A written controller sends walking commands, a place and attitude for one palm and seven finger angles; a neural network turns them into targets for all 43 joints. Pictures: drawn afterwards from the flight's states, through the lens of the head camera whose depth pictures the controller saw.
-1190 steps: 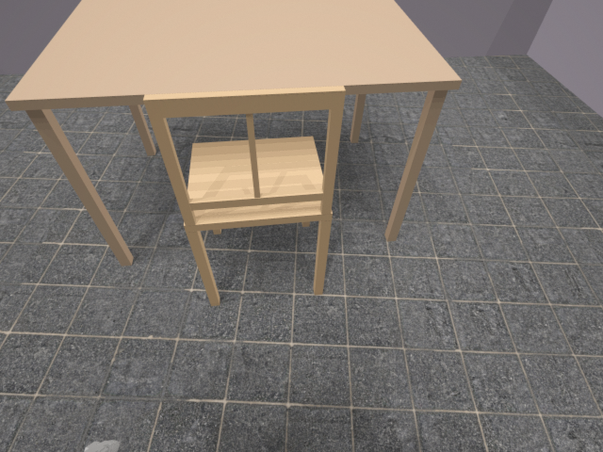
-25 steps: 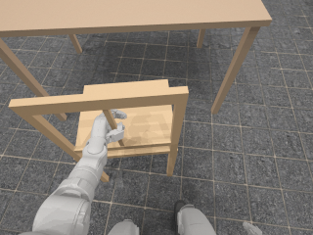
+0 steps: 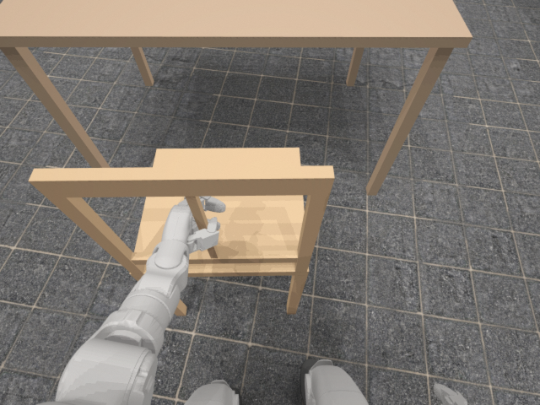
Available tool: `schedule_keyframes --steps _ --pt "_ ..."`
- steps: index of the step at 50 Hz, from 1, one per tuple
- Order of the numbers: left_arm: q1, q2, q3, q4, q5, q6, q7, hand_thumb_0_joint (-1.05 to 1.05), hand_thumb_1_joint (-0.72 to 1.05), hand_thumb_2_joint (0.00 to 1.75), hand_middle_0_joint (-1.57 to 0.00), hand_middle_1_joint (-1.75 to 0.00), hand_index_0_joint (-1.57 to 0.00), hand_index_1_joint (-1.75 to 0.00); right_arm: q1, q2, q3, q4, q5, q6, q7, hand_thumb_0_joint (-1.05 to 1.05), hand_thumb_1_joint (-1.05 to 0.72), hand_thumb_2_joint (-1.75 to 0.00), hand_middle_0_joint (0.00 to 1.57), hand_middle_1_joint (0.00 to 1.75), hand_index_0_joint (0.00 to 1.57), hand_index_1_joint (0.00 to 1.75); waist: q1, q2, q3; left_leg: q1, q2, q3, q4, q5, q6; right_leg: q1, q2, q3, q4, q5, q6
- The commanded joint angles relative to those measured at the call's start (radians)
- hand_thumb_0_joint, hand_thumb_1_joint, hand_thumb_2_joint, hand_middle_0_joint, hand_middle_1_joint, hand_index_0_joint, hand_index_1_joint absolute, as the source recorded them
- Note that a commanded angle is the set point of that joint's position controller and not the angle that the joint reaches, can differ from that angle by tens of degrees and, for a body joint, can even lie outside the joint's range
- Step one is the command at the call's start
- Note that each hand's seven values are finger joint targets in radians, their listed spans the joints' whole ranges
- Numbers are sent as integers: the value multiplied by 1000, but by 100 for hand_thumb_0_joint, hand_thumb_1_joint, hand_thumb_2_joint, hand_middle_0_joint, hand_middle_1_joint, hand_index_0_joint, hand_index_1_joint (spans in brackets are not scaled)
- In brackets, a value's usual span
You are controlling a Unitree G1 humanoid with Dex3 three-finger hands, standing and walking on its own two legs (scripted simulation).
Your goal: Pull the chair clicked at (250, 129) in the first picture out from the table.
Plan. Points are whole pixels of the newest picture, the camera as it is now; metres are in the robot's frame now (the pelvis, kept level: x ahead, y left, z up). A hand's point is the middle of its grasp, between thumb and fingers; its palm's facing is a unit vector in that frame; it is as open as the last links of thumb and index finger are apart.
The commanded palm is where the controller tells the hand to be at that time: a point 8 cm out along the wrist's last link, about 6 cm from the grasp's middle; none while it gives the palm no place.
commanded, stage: step backward, pulling the chair out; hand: left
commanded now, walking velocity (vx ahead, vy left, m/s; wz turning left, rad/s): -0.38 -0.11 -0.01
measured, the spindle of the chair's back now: (204, 228) +0.40 +0.12 -0.08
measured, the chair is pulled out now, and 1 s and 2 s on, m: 0.28 0.39 0.60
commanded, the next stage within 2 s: stop walking, hand still on the chair in 1.76 s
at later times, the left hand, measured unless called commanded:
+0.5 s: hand (204, 265) +0.32 +0.11 -0.05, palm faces -0.06 -0.98 -0.19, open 4.9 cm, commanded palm +0.32 +0.16 -0.05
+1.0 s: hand (196, 299) +0.27 +0.12 -0.05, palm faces -0.07 -0.98 -0.16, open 4.9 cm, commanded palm +0.27 +0.17 -0.04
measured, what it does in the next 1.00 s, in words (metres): walks backwards: right foot, then left foot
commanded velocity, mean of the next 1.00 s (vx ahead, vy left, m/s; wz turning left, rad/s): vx -0.38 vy -0.03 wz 0.01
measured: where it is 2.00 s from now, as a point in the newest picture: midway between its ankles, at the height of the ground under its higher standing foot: outside the picture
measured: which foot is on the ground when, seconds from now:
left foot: down 0.00-0.58, up 0.60-0.80, down 0.82-1.00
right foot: up 0.00-0.02, down 0.04-0.84, up 0.86-0.94, down 0.96-1.00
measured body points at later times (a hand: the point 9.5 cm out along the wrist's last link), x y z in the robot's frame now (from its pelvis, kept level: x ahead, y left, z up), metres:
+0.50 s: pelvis -0.06 -0.01 -0.01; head +0.01 -0.01 +0.44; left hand +0.32 +0.16 -0.04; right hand +0.00 -0.27 -0.14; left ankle +0.03 +0.13 -0.72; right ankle +0.02 -0.14 -0.72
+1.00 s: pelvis -0.11 +0.01 +0.00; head -0.03 +0.01 +0.44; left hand +0.27 +0.17 -0.03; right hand -0.04 -0.25 -0.13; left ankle -0.14 +0.15 -0.72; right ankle -0.07 -0.13 -0.72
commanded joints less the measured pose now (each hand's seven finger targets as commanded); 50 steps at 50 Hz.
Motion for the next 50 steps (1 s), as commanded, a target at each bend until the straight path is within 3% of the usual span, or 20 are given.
schedule_keyframes --steps 1,3,5,9,12,15,17,19,22,26,28,30,32,35,39,42,44,47,48,50 --pt "-398 121 18 -198 23 -93 -2 0 90 90 -50 -145 -50 -145 63 -127 -50 -54 -6 -34 -1 0 -90 -90 20 30 20 30 22 40 -448 126 222 -149 -61 519 62 293 -34 53 -34 259 -12" --pt "-414 137 11 -207 39 -112 -1 0 90 90 -50 -145 -50 -145 80 -127 -51 -37 -8 -35 5 0 -90 -90 20 30 20 30 11 67 -470 105 184 -104 -53 438 15 317 -70 77 -50 373 -23" --pt "-365 211 58 -170 33 -118 9 0 90 90 -50 -145 -50 -145 87 -132 -64 -22 4 -33 -5 0 -90 -90 20 30 20 30 11 -14 -534 92 125 -52 12 280 -17 342 -138 148 -90 458 -47" --pt "-325 230 67 -126 33 -109 11 0 90 90 -50 -145 -50 -145 43 -115 -47 -31 9 -39 -8 0 -90 -90 20 30 20 30 36 -143 -504 27 19 -43 145 -211 -30 284 -260 249 -275 137 -80" --pt "-315 203 61 -139 29 -95 13 0 90 90 -50 -145 -50 -145 54 -125 -28 -20 1 -42 -14 0 -90 -90 20 30 20 30 11 -117 -509 109 50 -56 -63 -40 -15 265 -185 125 -198 165 -50" --pt "-326 176 41 -193 14 -106 10 0 90 90 -50 -145 -50 -145 15 -145 -41 -78 1 -35 -14 0 -90 -90 20 30 20 30 39 119 -445 15 246 -213 -257 80 87 259 0 23 31 -122 7" --pt "-371 129 16 -219 10 -102 -2 0 90 90 -50 -145 -50 -145 5 -128 -35 -92 -7 -34 -6 0 -90 -90 20 30 20 30 44 170 -406 -50 321 -287 -272 96 137 255 22 22 170 -181 -9" --pt "-376 145 35 -203 12 -113 -5 0 90 90 -50 -145 -50 -145 49 -124 -44 -62 -11 -41 -2 0 -90 -90 20 30 20 30 26 137 -432 86 316 -251 -171 344 147 230 20 35 108 -159 -5" --pt "-391 140 24 -184 28 -123 -12 0 90 90 -50 -145 -50 -145 69 -124 -45 -36 -15 -54 14 0 -90 -90 20 30 20 30 15 162 -424 160 276 -202 -92 457 111 245 15 43 -42 -19 -5" --pt "-343 221 67 -173 32 -114 -2 0 90 90 -50 -145 -50 -145 26 -124 -54 -52 -5 -51 8 0 -90 -90 20 30 20 30 38 105 -378 -111 189 -121 -96 -50 52 315 -64 141 -69 -143 -36" --pt "-330 266 81 -169 30 -115 15 0 90 90 -50 -145 -50 -145 43 -107 -56 -45 3 -54 10 0 -90 -90 20 30 20 30 34 -145 -399 -55 39 -31 152 -234 -10 195 -244 367 -339 -352 -90" --pt "-283 271 102 -128 32 -94 30 0 90 90 -50 -145 -50 -145 4 -123 -55 -25 -6 -54 12 0 -90 -90 20 30 20 30 66 -152 -441 -73 -14 -86 443 -271 -36 252 -345 413 -395 -184 -174" --pt "-299 238 104 -137 31 -86 24 0 90 90 -50 -145 -50 -145 8 -99 -24 -15 -9 -58 16 0 -90 -90 20 30 20 30 51 -151 -466 -61 8 -104 426 -236 -43 329 -306 267 -278 117 -160" --pt "-289 235 104 -123 23 -73 25 0 90 90 -50 -145 -50 -145 10 -119 -20 -9 0 -57 6 0 -90 -90 20 30 20 30 54 -169 -449 7 7 -61 240 -246 -45 357 -282 200 -248 310 -134" --pt "-283 172 57 -140 22 -61 11 0 90 90 -50 -145 -50 -145 73 -136 -28 -9 -1 -44 -12 0 -90 -90 20 30 20 30 26 -141 -472 162 54 6 -248 40 -26 361 -172 97 -148 285 -40" --pt "-382 103 8 -263 24 -82 -13 0 90 90 -50 -145 -50 -145 39 -132 -54 -74 -23 -23 -3 0 -90 -90 20 30 20 30 29 205 -461 216 272 -165 -207 531 78 251 -23 -5 85 145 9" --pt "-400 98 19 -260 33 -89 -13 0 90 90 -50 -145 -50 -145 29 -111 -49 -74 -39 -16 14 0 -90 -90 20 30 20 30 31 241 -398 238 324 -201 -166 741 109 162 -10 15 158 -143 -13" --pt "-400 90 13 -217 43 -107 -12 0 90 90 -50 -145 -50 -145 86 -114 -60 -38 -31 -14 41 0 -90 -90 20 30 20 30 18 134 -468 424 262 -127 74 997 55 225 -7 18 -126 165 -36" --pt "-403 101 19 -197 49 -113 -12 0 90 90 -50 -145 -50 -145 93 -114 -61 -29 -25 -16 45 0 -90 -90 20 30 20 30 12 103 -481 336 221 -86 123 883 17 329 -36 31 -168 418 -48" --pt "-388 157 40 -185 37 -119 -7 0 90 90 -50 -145 -50 -145 95 -123 -58 -26 -7 -18 27 0 -90 -90 20 30 20 30 14 -84 -516 47 100 -33 212 223 -47 568 -207 174 -119 938 -137"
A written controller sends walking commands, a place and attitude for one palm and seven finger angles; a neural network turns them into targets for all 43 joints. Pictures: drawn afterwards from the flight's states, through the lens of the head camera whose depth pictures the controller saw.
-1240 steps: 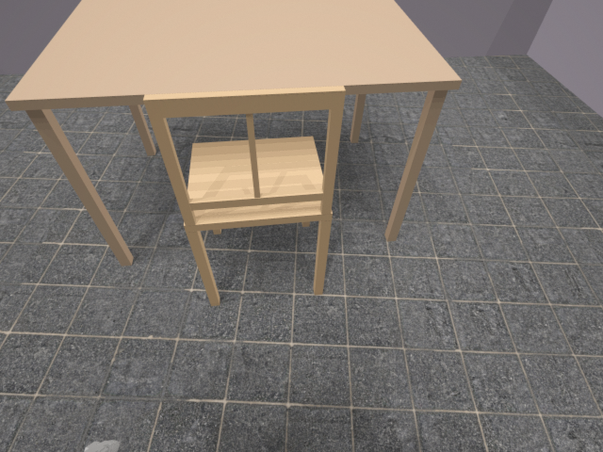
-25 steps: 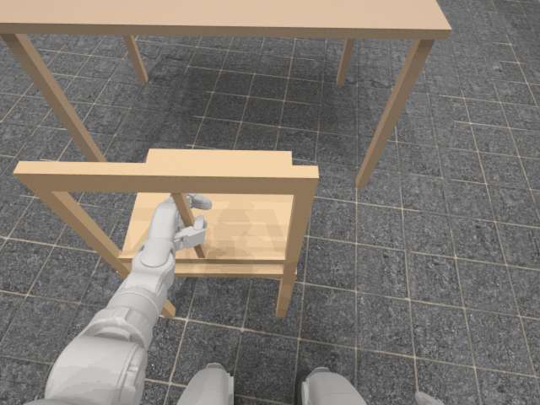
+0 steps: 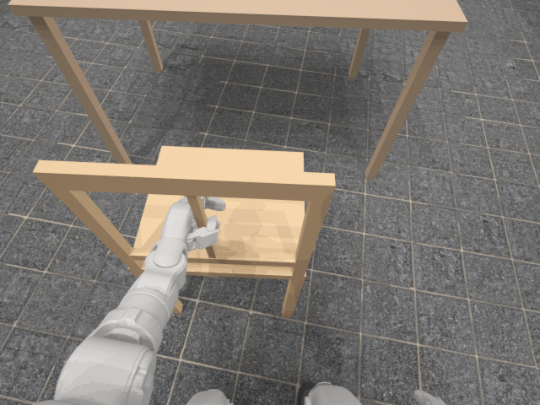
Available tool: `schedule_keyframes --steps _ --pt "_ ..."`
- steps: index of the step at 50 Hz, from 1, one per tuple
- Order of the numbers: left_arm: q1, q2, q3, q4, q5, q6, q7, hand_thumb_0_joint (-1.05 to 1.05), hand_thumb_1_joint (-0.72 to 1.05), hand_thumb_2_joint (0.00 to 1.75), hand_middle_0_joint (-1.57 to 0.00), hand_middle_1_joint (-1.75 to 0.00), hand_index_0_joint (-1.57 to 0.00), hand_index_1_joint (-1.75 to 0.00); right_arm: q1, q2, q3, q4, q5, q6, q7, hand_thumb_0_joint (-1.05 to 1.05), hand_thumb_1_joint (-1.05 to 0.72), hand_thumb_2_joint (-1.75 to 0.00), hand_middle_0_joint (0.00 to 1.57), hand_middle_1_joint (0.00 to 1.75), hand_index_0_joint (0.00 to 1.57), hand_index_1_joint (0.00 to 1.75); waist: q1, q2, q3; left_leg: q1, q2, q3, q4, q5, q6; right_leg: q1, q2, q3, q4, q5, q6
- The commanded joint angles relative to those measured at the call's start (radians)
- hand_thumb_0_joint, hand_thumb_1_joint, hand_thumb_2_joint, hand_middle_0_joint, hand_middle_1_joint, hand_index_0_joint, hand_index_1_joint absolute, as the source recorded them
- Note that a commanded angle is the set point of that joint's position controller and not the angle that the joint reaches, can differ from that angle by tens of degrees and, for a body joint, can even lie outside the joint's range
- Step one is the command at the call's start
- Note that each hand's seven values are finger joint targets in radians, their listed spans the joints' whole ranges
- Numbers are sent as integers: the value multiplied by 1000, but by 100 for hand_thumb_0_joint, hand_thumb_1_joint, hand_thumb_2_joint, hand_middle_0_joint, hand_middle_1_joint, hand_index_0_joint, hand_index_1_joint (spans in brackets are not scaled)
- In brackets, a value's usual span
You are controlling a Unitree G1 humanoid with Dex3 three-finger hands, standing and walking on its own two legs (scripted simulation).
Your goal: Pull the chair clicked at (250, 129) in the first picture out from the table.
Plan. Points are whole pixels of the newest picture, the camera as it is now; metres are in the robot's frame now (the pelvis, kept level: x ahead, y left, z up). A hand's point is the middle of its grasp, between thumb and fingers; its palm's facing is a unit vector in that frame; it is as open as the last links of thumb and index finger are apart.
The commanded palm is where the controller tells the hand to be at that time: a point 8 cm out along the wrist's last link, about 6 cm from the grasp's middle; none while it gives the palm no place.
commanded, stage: step backward, pulling the chair out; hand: left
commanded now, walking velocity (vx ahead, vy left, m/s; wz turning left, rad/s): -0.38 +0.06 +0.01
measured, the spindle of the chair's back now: (204, 228) +0.40 +0.13 -0.08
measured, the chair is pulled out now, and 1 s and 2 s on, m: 0.39 0.60 0.65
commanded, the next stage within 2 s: stop walking, hand still on the chair in 0.76 s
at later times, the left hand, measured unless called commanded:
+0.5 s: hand (208, 277) +0.30 +0.11 -0.05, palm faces -0.02 -0.98 -0.19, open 4.9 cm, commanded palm +0.29 +0.16 -0.05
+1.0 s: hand (191, 364) +0.17 +0.12 -0.04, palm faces -0.05 -0.98 -0.18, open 4.9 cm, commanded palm +0.16 +0.17 -0.03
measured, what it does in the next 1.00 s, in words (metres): walks backwards: right foot, then left foot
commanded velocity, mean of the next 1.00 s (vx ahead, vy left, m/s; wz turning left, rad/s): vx -0.25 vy -0.04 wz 0.04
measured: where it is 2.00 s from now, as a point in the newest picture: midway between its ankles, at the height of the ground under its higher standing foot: outside the picture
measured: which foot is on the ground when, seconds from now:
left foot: down 0.00-0.42, up 0.44-0.66, down 0.68-1.00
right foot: down 0.00-0.18, up 0.20-0.34, down 0.36-0.72, up 0.74-0.86, down 0.88-1.00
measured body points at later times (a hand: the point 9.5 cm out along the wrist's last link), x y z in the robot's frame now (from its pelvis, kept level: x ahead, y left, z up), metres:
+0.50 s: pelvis -0.09 -0.01 +0.01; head +0.00 -0.03 +0.44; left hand +0.30 +0.16 -0.03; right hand -0.02 -0.27 -0.14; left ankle -0.06 +0.14 -0.69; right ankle -0.06 -0.12 -0.73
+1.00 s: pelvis -0.19 +0.01 +0.00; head -0.12 -0.01 +0.45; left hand +0.17 +0.17 -0.03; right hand -0.12 -0.23 -0.14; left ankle -0.16 +0.15 -0.73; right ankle -0.15 -0.12 -0.73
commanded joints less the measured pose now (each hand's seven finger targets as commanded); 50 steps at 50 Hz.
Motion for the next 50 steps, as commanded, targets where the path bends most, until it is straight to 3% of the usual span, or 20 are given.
schedule_keyframes --steps 1,4,6,8,10,14,18,20,21,22,25,32,34,36,37,40,44,45,47,50 --pt "-346 197 74 -153 9 -86 14 0 90 90 -50 -145 -50 -145 55 -175 -57 -51 25 -34 -34 0 -90 -90 20 30 20 30 9 -174 -532 -97 -13 -51 181 -79 -30 433 -325 251 -41 1011 -172" --pt "-314 179 62 -168 15 -60 11 0 90 90 -50 -145 -50 -145 16 -155 -25 -53 12 -33 -51 0 -90 -90 20 30 20 30 14 -124 -519 -72 -17 -67 37 -101 -23 335 -306 169 -39 753 -125" --pt "-291 175 49 -205 2 -53 16 0 90 90 -50 -145 -50 -145 26 -172 -23 -55 9 -20 -64 0 -90 -90 20 30 20 30 -5 -90 -541 68 21 -35 -219 246 -7 282 -211 81 32 605 -53" --pt "-304 118 20 -262 -10 -69 5 0 90 90 -50 -145 -50 -145 27 -192 -50 -102 11 -6 -51 0 -90 -90 20 30 20 30 -1 13 -523 136 181 -158 -212 671 98 177 -34 18 110 246 18" --pt "-343 91 -2 -331 -1 -81 -7 0 90 90 -50 -145 -50 -145 3 -164 -40 -119 -15 -3 -30 0 -90 -90 20 30 20 30 -7 245 -485 147 268 -262 -265 730 164 62 -17 23 250 -209 6" --pt "-341 112 22 -289 12 -97 5 0 90 90 -50 -145 -50 -145 58 -155 -51 -86 -12 -16 2 0 -90 -90 20 30 20 30 -22 194 -478 403 269 -224 -114 1077 169 -24 -23 56 116 -185 -13" --pt "-310 158 47 -259 25 -117 -2 0 90 90 -50 -145 -50 -145 56 -163 -47 -73 1 -26 9 0 -90 -90 20 30 20 30 -8 187 -487 317 196 -140 -34 902 104 163 -42 60 -148 179 -16" --pt "-299 252 98 -237 6 -112 9 0 90 90 -50 -145 -50 -145 65 -162 -64 -76 31 -24 -15 0 -90 -90 20 30 20 30 -16 -142 -522 78 56 -8 71 339 6 348 -192 172 -114 673 -49" --pt "-301 274 109 -215 7 -102 15 0 90 90 -50 -145 -50 -145 8 -164 -60 -89 36 -28 -24 0 -90 -90 20 30 20 30 2 -199 -503 -33 -21 -11 179 -67 -17 334 -307 264 -119 828 -94" --pt "-296 258 99 -203 9 -90 16 0 90 90 -50 -145 -50 -145 -30 -158 -50 -93 30 -33 -31 0 -90 -90 20 30 20 30 26 -163 -498 -94 -40 -70 286 -165 -12 313 -358 274 -113 768 -120" --pt "-275 251 117 -190 13 -62 27 0 90 90 -50 -145 -50 -145 -42 -150 -19 -66 14 -37 -40 0 -90 -90 20 30 20 30 22 -66 -493 -114 -43 -100 252 -144 -24 344 -341 193 -69 769 -156" --pt "-246 153 39 -175 -28 -10 15 0 90 90 -50 -145 -50 -145 41 -182 -29 -82 35 0 -70 0 -90 -90 20 30 20 30 6 -176 -511 128 9 7 -275 200 -6 325 -218 108 -32 550 -55" --pt "-279 105 6 -207 -30 -18 0 0 90 90 -50 -145 -50 -145 57 -211 -52 -107 36 12 -60 0 -90 -90 20 30 20 30 10 -22 -498 233 131 -48 -287 564 52 213 -91 43 13 332 13" --pt "-356 76 -14 -280 -27 -32 -8 0 90 90 -50 -145 -50 -145 10 -173 -36 -137 3 16 -43 0 -90 -90 20 30 20 30 3 277 -447 204 249 -209 -286 710 149 88 -45 13 193 -102 12" --pt "-344 78 -4 -260 -18 -30 -5 0 90 90 -50 -145 -50 -145 8 -163 -33 -135 -3 14 -32 0 -90 -90 20 30 20 30 15 273 -402 172 277 -224 -287 718 180 55 -35 24 260 -254 3" --pt "-354 95 -1 -220 -17 -38 -6 0 90 90 -50 -145 -50 -145 83 -189 -48 -100 13 0 -9 0 -90 -90 20 30 20 30 12 148 -414 377 241 -171 -125 938 144 25 -27 33 23 -106 -10" --pt "-294 124 4 -362 6 -67 -12 0 90 90 -50 -145 -50 -145 45 -163 -37 -163 18 -17 2 0 -90 -90 20 30 20 30 11 153 -426 177 131 -77 -99 587 59 236 -91 46 -104 308 -16" --pt "-211 143 20 -329 -5 -48 -6 0 90 90 -50 -145 -50 -145 48 -180 -39 -157 27 -7 -9 0 -90 -90 20 30 20 30 10 29 -434 94 110 -70 -112 458 37 305 -104 60 -70 340 -32" --pt "-180 174 44 -365 -18 -28 6 0 90 90 -50 -145 -50 -145 25 -156 -36 -175 37 3 -23 0 -90 -90 20 30 20 30 14 -141 -479 89 26 1 -60 181 10 274 -194 163 -108 264 -70" --pt "-142 195 58 -374 -20 -2 21 0 90 90 -50 -145 -50 -145 3 -146 -17 -162 30 4 -39 0 -90 -90 20 30 20 30 13 -86 -424 121 -5 -11 -133 20 31 163 -184 156 -175 -120 -61"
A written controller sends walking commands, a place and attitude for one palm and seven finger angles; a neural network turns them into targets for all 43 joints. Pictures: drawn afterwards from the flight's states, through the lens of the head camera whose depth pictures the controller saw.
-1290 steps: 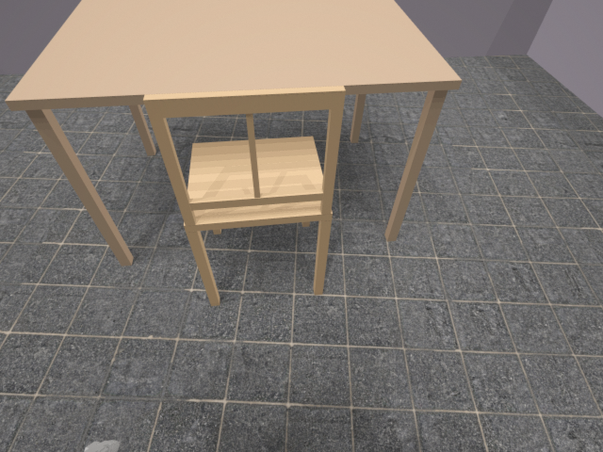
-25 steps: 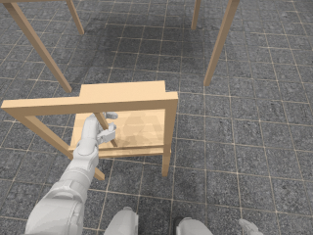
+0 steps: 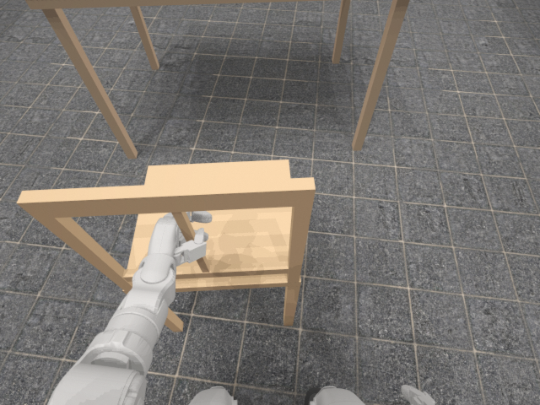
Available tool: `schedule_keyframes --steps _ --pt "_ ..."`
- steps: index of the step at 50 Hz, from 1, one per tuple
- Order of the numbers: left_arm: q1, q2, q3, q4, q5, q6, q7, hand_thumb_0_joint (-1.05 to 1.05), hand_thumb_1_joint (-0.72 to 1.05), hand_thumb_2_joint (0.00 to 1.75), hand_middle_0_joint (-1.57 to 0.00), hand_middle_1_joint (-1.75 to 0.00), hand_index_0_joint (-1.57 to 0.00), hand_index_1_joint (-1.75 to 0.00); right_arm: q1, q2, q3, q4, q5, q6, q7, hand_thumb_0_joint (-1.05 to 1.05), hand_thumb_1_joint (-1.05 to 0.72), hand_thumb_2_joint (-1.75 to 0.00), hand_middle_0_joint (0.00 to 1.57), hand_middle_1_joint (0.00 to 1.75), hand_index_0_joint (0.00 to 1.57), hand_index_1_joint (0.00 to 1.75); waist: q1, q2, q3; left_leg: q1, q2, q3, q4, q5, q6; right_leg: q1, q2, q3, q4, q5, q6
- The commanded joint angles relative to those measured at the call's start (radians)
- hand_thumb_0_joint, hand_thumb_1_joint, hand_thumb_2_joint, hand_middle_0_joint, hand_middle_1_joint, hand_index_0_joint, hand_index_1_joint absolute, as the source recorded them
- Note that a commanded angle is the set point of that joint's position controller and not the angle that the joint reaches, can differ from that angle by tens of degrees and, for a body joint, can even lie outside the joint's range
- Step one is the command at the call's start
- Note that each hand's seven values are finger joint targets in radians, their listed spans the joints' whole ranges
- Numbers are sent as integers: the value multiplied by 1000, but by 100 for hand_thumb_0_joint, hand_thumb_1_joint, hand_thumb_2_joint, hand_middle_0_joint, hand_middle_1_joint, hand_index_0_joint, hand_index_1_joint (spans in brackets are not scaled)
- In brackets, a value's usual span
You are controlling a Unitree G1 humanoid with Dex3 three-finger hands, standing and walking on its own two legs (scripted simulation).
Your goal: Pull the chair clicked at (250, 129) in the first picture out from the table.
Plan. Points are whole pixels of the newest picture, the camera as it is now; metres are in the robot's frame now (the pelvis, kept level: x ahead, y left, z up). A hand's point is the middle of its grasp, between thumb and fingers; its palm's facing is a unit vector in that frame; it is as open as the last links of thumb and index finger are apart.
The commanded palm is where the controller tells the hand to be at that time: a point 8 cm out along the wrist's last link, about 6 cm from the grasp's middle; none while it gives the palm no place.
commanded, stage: stop walking, hand still on the chair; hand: left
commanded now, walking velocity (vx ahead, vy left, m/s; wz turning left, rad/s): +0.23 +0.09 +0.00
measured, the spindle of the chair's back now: (193, 243) +0.39 +0.15 -0.09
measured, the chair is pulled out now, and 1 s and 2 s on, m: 0.60 0.65 0.65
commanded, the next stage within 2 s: open the thumb and straighten the fingers in 0.76 s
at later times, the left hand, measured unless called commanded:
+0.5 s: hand (197, 273) +0.31 +0.13 -0.04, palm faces -0.04 -0.98 -0.18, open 4.9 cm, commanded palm +0.30 +0.18 -0.03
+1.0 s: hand (195, 271) +0.31 +0.13 -0.04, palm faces -0.03 -0.99 -0.12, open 5.4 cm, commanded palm +0.29 +0.18 -0.02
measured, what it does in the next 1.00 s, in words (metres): stands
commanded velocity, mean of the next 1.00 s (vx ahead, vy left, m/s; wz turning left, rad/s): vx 0.03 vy -0.01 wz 0.00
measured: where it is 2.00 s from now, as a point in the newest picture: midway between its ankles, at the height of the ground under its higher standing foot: outside the picture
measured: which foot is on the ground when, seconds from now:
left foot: down 0.00-1.00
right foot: down 0.00-1.00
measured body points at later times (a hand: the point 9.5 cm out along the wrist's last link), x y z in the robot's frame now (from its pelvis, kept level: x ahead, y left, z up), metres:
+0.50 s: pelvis +0.02 +0.01 +0.01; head +0.04 +0.00 +0.46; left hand +0.31 +0.18 -0.03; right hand +0.14 -0.23 -0.11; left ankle +0.03 +0.15 -0.73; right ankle +0.05 -0.13 -0.73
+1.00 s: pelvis +0.03 +0.01 +0.00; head +0.05 +0.01 +0.45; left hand +0.31 +0.18 -0.03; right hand +0.15 -0.25 -0.10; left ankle +0.03 +0.15 -0.73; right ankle +0.05 -0.13 -0.73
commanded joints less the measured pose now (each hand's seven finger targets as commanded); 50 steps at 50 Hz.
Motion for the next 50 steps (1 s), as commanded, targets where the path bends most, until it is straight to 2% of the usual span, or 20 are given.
schedule_keyframes --steps 1,4,5,9,11,13,17,21,24,25,28,34,36,43,44,45,46,47,49,50 --pt "-246 163 28 -247 24 -47 20 0 90 90 -50 -145 -50 -145 -8 -162 -52 -116 -4 -35 -42 0 -90 -90 20 30 20 30 28 -94 -411 148 -11 -28 -99 -55 58 88 -155 122 -154 -220 -29" --pt "-227 119 3 -259 30 -49 16 0 90 90 -50 -145 -50 -145 -23 -156 -46 -126 -9 -38 -42 0 -90 -90 20 30 20 30 33 -83 -350 104 5 -61 -168 -179 85 56 -100 87 -143 -369 -5" --pt "-212 128 -1 -275 30 -48 16 0 90 90 -50 -145 -50 -145 -22 -162 -48 -115 -7 -38 -47 0 -90 -90 20 30 20 30 32 -51 -332 104 9 -69 -195 -192 92 53 -88 81 -134 -353 -3" --pt "-153 76 -27 -291 30 -51 12 0 90 90 -50 -145 -50 -145 -36 -140 -40 -126 -9 -46 -43 0 -90 -90 20 30 20 30 40 -96 -305 101 4 -59 -187 -117 92 80 -95 94 -144 -279 -12" --pt "-122 84 -25 -316 34 -49 15 0 90 90 -50 -145 -50 -145 -37 -143 -44 -120 -8 -52 -44 0 -90 -90 20 30 20 30 41 -41 -284 126 13 -61 -206 -71 90 59 -86 88 -139 -232 -12" --pt "-92 70 -36 -337 37 -49 18 0 90 90 -50 -145 -50 -145 -42 -143 -43 -123 -9 -57 -42 0 -90 -90 20 30 20 30 45 -35 -279 126 24 -61 -214 -11 85 74 -78 77 -124 -164 -14" --pt "-21 70 -41 -381 38 -42 18 0 90 90 -50 -145 -50 -145 -46 -147 -48 -125 -12 -69 -37 0 -90 -90 20 30 20 30 47 -47 -314 179 25 -38 -186 181 71 127 -83 73 -106 48 -17" --pt "32 87 -30 -423 40 -36 18 0 90 90 -50 -145 -50 -145 -50 -149 -53 -130 -14 -72 -34 0 -90 -90 20 30 20 30 46 -33 -344 220 22 -16 -170 263 59 158 -92 77 -94 185 -22" --pt "47 73 -42 -448 40 -30 16 0 90 90 -50 -145 -50 -145 -64 -142 -48 -143 -16 -68 -32 0 -90 -90 20 30 20 30 44 -52 -351 222 19 -10 -169 269 54 170 -96 78 -96 217 -24" --pt "61 91 -35 -457 38 -27 17 0 90 90 -50 -145 -50 -145 -60 -147 -50 -138 -15 -67 -33 0 -90 -90 20 30 20 30 42 -22 -344 220 18 -8 -178 265 55 170 -96 77 -100 212 -22" --pt "83 71 -41 -462 39 -20 17 0 90 90 -50 -145 -50 -145 -71 -138 -46 -154 -17 -61 -32 0 -90 -90 20 30 20 30 46 -65 -350 224 16 -5 -172 261 53 173 -99 77 -105 222 -22" --pt "101 73 -41 -500 38 -12 16 0 90 90 -50 -145 -50 -145 -81 -139 -48 -166 -16 -49 -34 0 -90 -90 20 30 20 30 43 -75 -375 247 18 2 -166 302 50 192 -107 79 -97 303 -25" --pt "127 86 -30 -503 36 -8 18 0 90 90 -50 -145 -50 -145 -80 -141 -48 -166 -16 -47 -38 0 -90 -90 20 30 20 30 45 -47 -374 253 21 2 -170 326 52 193 -106 72 -92 316 -23" --pt "125 84 -35 -555 33 -6 20 0 90 90 -50 -145 -50 -145 -92 -136 -43 -178 -14 -36 -38 0 -90 -90 20 30 20 30 46 -63 -347 235 19 -3 -184 276 52 187 -108 75 -113 252 -23" --pt "220 -3 -79 -447 -27 23 -3 0 78 84 -50 -145 -50 -145 -62 -182 -56 -163 32 -43 -7 0 -90 -90 20 30 20 30 -39 -205 -352 87 -36 30 -159 158 54 126 -79 -32 -73 177 0" --pt "242 26 -61 -465 -33 22 -17 0 66 78 -50 -145 -50 -145 -66 -191 -58 -167 35 -45 6 0 -90 -90 20 30 20 30 -8 -204 -336 44 -37 35 -152 116 53 122 -77 -28 -54 143 -5" --pt "198 110 5 -558 -33 0 -19 0 54 73 -50 -145 -50 -145 -77 -186 -62 -177 34 -58 15 0 -90 -90 20 30 20 30 -3 -153 -363 31 -48 40 -132 82 61 99 -75 -14 -46 114 -1" --pt "196 127 11 -615 -18 -15 -23 0 42 67 -50 -145 -50 -145 -82 -179 -63 -189 28 -69 21 0 -90 -90 20 30 20 30 6 -87 -382 22 -56 47 -120 72 62 83 -74 -14 -32 90 -2" --pt "161 83 -48 -663 10 -21 -34 0 17 55 -50 -145 -50 -145 -74 -169 -60 -194 21 -89 30 0 -90 -90 20 30 20 30 -8 -3 -393 22 -62 46 -89 82 62 24 -62 -22 -4 72 -8" --pt "188 77 -61 -661 10 -6 -37 0 5 49 -50 -145 -50 -145 -65 -170 -63 -193 22 -94 34 0 -90 -90 20 30 20 30 -9 5 -387 16 -61 43 -79 81 61 12 -58 -28 4 66 -11"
